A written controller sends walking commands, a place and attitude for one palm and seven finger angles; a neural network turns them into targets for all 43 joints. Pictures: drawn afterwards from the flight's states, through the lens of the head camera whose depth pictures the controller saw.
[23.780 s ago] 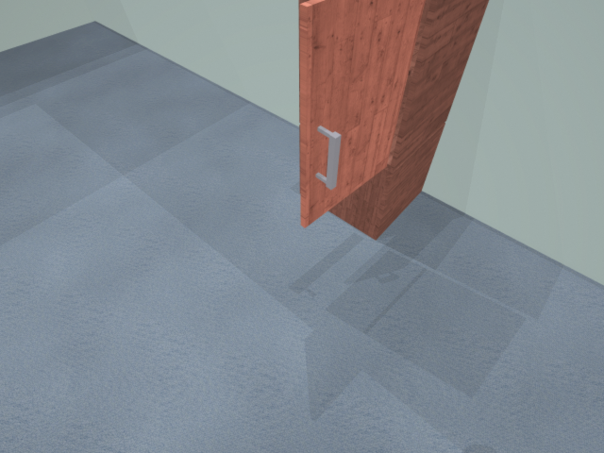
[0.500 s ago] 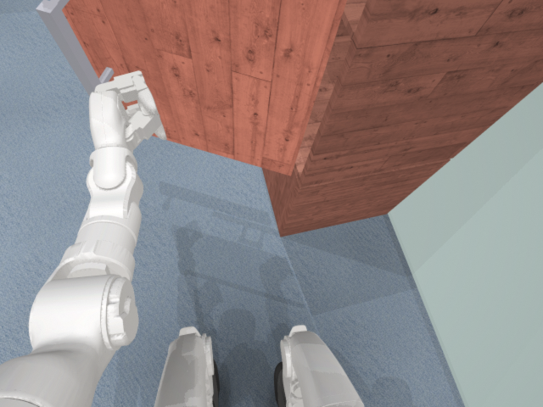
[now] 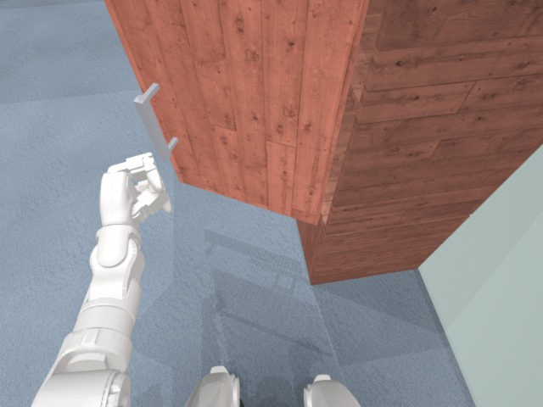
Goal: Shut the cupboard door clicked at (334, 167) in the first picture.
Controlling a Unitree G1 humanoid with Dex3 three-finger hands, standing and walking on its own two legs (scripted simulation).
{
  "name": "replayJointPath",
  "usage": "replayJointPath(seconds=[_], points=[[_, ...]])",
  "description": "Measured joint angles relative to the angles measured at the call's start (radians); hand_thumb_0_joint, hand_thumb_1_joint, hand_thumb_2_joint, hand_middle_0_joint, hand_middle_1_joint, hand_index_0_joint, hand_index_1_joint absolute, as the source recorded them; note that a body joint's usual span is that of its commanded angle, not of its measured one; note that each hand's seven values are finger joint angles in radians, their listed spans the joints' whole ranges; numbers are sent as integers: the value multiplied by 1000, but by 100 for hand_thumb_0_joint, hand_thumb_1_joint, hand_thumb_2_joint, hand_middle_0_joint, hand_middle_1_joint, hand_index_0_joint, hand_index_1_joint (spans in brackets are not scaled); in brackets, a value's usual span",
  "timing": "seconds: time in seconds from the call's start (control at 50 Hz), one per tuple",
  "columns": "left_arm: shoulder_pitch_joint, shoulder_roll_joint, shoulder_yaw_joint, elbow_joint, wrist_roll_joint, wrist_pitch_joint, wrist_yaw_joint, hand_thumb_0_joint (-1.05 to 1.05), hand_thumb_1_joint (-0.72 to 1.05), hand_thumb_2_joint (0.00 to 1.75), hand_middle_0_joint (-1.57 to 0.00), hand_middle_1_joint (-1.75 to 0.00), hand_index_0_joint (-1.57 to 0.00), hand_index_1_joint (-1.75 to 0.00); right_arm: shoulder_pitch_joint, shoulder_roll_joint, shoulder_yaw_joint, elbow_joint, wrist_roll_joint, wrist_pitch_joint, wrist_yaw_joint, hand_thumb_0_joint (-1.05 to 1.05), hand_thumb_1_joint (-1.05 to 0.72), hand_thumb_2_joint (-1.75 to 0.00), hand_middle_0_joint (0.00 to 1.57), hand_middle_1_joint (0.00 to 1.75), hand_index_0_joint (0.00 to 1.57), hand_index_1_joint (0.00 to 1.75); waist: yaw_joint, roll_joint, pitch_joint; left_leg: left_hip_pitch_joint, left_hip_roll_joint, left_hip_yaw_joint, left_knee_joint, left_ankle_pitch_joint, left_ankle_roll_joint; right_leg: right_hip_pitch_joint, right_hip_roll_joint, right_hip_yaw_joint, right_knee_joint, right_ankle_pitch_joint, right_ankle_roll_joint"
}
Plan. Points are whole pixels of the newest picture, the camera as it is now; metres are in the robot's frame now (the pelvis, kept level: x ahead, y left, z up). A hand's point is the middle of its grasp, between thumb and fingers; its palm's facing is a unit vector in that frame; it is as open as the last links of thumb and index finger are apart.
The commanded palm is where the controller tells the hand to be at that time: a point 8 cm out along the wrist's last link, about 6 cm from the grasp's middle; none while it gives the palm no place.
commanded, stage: draw the hand back to the body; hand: left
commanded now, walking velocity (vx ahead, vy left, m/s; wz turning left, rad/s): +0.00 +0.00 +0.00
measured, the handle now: (159, 124) +0.64 +0.22 -0.01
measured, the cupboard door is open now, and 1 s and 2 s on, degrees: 60 60 60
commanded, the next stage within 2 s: step back with the hand held close in 1.26 s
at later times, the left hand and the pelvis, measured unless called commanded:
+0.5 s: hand (49, 234) +0.30 +0.23 +0.16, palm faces +0.24 -0.93 -0.27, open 3.5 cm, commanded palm +0.25 +0.27 +0.18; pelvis +0.02 +0.02 +0.07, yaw +1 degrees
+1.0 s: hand out of the picture +0.21 +0.29 +0.25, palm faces +0.50 -0.74 -0.45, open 6.9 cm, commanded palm +0.16 +0.32 +0.26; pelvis +0.03 +0.01 +0.08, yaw +2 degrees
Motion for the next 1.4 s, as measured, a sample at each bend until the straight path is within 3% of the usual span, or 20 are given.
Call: replayJointPath(seconds=[0.12, 0.2, 0.28, 0.38, 0.48, 0.58, 0.78, 0.96, 1.14, 1.24, 1.4], points=[[61, 7, -52, -70, -20, -1, -38, 2, 90, 90, -130, -150, -130, -150, -36, -28, -7, 5, 14, -39, -32, 1, -91, -90, 21, 30, 20, 30, 3, -20, 16, 114, -6, -19, -73, 28, -1, 130, -2, -20, -93, 33, -1], [167, 7, -68, -178, -42, 34, -75, 2, 90, 90, -127, -147, -128, -148, -66, -51, -17, -24, 25, -52, -40, 1, -91, -90, 20, 30, 20, 30, 8, -22, 19, 193, -7, -5, -124, 40, 5, 204, -3, -5, -147, 52, 5], [331, 32, -114, -358, 22, 150, -11, 2, 90, 90, -121, -141, -122, -141, -101, -41, -23, -63, 36, -11, -75, 1, -91, -90, 20, 30, 20, 30, 22, -25, 32, 318, -17, 23, -224, 69, 9, 313, -12, 22, -230, 80, 14], [452, 62, -137, -508, 54, 260, 55, 2, 90, 90, -111, -129, -111, -129, -148, -24, -1, -83, 42, 0, -117, 1, -91, -90, 20, 30, 19, 30, 53, -15, 68, 465, -31, 26, -351, 116, 18, 461, -23, 23, -358, 128, 20], [515, 79, -117, -624, 61, 328, 92, 2, 90, 90, -98, -115, -98, -115, -188, -8, 28, -78, 38, -23, -128, 1, -91, -90, 20, 30, 20, 30, 84, -7, 103, 583, -43, 19, -454, 156, 20, 587, -31, 14, -470, 170, 24], [630, 82, -86, -769, 58, 359, 98, 2, 90, 90, -84, -100, -85, -101, -203, 5, 51, -73, 28, -52, -116, 1, -91, -90, 20, 30, 20, 30, 102, 3, 118, 680, -52, 18, -541, 185, 23, 687, -38, 13, -563, 203, 28], [824, 120, 37, -991, 59, 389, 107, 2, 90, 90, -57, -71, -58, -71, -187, 4, 51, -38, 5, -98, -97, 1, -91, -90, 21, 30, 20, 30, 130, 12, 141, 776, -56, 13, -618, 207, 21, 791, -39, 7, -656, 231, 29], [943, 156, 161, -1116, 52, 348, 116, 1, 89, 90, -34, -45, -34, -45, -163, -12, 25, -7, 3, -126, -95, 1, -91, -90, 20, 30, 20, 30, 139, 31, 136, 799, -54, 12, -631, 208, 17, 814, -36, 6, -669, 232, 26], [903, 99, 112, -1037, 59, 370, 113, 1, 89, 90, -23, -33, -23, -33, -156, -23, 12, 14, -2, -138, -106, 1, -91, -90, 20, 30, 20, 30, 135, 17, 158, 799, -49, 8, -643, 222, 11, 808, -31, 3, -665, 236, 18], [925, 118, 100, -1094, 64, 354, 113, 2, 89, 90, -21, -31, -22, -31, -150, -20, 10, 17, -4, -159, -112, 1, -91, -90, 20, 30, 20, 30, 124, 7, 146, 808, -40, 11, -637, 212, 6, 819, -23, 7, -670, 234, 13], [919, 144, 151, -1074, 54, 327, 106, 1, 89, 90, -21, -30, -21, -31, -166, -14, 6, 0, 1, -150, -108, 1, -91, -90, 20, 30, 20, 30, 116, 21, 149, 813, -36, 20, -649, 216, 3, 818, -19, 16, -677, 239, 12]])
